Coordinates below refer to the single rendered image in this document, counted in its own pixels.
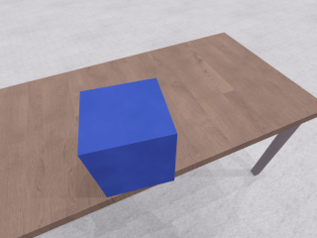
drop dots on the table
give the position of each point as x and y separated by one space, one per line
221 97

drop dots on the carton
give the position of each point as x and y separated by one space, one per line
126 136

